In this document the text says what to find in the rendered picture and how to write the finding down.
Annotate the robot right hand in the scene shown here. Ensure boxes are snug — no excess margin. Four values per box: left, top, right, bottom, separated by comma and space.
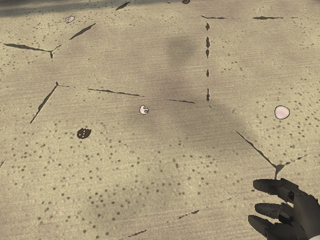
248, 178, 320, 240

